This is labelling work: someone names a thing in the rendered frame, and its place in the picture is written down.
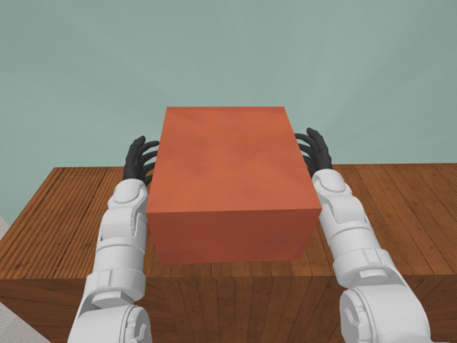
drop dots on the robot left hand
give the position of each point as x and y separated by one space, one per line
134 167

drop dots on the carton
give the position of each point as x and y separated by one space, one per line
230 185

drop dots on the pedestal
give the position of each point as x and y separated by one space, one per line
48 252

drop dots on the left robot forearm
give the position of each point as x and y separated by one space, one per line
117 278

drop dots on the robot left upper arm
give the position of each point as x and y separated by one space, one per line
124 324

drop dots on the robot right upper arm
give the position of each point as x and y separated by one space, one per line
387 313

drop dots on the robot right hand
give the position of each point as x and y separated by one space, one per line
318 158

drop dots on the right robot forearm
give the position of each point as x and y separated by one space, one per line
358 257

